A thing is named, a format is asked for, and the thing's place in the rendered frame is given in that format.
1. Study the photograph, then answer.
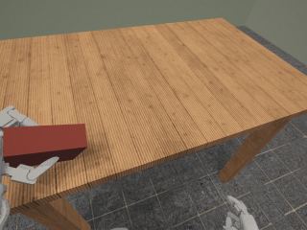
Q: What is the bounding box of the table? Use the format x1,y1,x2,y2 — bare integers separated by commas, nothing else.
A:
0,17,307,230

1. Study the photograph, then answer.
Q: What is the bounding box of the sponge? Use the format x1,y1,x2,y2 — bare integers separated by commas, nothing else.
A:
3,124,88,168

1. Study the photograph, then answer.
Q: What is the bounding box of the robot left hand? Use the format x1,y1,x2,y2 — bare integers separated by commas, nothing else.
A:
0,105,59,186

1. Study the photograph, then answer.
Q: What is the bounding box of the robot left forearm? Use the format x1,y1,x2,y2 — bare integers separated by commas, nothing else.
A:
0,183,11,230

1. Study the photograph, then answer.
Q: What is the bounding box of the robot right hand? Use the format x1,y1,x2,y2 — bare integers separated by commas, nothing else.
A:
223,195,259,230

